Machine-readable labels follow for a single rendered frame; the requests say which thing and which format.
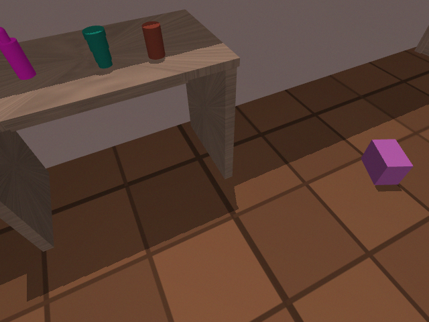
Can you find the bed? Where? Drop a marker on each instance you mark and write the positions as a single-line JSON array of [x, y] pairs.
[[423, 45]]

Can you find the desk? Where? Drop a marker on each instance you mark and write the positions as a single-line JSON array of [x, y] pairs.
[[68, 81]]

